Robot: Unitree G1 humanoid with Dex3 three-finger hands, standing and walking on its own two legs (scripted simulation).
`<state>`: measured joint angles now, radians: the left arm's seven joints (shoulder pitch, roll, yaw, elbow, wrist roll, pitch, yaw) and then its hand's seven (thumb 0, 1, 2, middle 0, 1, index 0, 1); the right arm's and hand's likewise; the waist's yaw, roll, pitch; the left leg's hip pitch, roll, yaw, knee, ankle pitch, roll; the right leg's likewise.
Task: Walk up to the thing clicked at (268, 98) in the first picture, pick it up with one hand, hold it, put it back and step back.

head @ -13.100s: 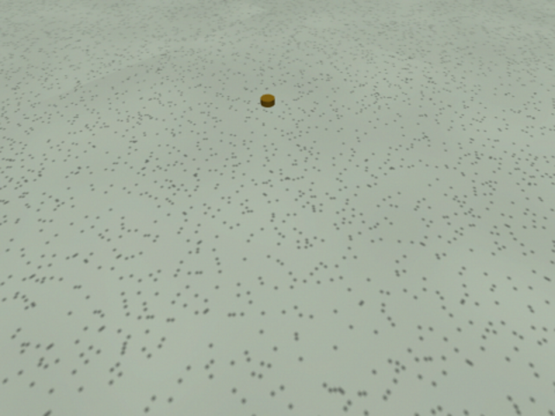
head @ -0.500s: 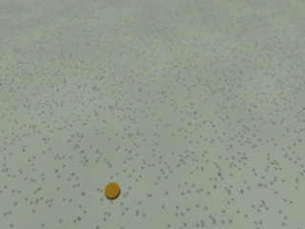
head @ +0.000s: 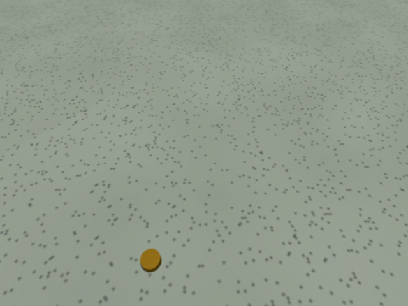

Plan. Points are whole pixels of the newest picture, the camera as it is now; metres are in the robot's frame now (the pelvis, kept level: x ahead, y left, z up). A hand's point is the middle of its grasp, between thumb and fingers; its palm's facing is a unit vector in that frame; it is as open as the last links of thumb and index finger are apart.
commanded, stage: stand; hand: left
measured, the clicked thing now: (150, 260) +0.46 +0.26 -0.76
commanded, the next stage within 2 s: none
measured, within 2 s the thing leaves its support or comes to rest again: neither
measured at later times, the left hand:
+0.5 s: hand out of the picture +0.06 +0.25 -0.16, palm faces -0.02 -0.94 -0.33, open 7.4 cm
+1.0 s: hand out of the picture +0.06 +0.25 -0.16, palm faces -0.03 -0.94 -0.34, open 7.4 cm
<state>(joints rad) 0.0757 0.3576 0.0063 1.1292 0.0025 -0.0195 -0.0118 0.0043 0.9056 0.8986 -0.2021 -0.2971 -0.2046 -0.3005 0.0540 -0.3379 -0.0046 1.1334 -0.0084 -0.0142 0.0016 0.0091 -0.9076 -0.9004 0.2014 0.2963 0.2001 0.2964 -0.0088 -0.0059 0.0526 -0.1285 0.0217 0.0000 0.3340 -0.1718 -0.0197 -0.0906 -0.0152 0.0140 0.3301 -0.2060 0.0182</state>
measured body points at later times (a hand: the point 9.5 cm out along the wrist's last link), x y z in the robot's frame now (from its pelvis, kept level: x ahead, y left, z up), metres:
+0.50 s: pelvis -0.01 +0.00 +0.00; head +0.01 +0.00 +0.45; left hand +0.06 +0.30 -0.13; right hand +0.08 -0.30 -0.13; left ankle +0.01 +0.13 -0.75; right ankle -0.02 -0.13 -0.75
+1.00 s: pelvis -0.01 +0.00 +0.00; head +0.01 +0.00 +0.45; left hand +0.06 +0.30 -0.13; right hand +0.06 -0.30 -0.13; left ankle +0.01 +0.13 -0.75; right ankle -0.02 -0.13 -0.75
